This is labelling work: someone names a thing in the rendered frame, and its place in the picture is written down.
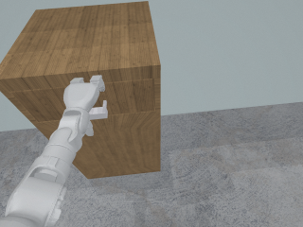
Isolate left robot hand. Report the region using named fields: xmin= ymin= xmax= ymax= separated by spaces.
xmin=63 ymin=75 xmax=105 ymax=136

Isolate left robot forearm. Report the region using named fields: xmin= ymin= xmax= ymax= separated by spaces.
xmin=5 ymin=107 xmax=90 ymax=217

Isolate left robot upper arm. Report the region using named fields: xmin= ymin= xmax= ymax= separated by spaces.
xmin=0 ymin=176 xmax=67 ymax=227

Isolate cabinet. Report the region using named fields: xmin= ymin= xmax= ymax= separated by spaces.
xmin=0 ymin=1 xmax=161 ymax=180

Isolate handle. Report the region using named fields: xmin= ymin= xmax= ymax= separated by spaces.
xmin=89 ymin=100 xmax=108 ymax=120

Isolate drawer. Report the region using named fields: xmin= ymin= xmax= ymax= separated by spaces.
xmin=11 ymin=79 xmax=154 ymax=122

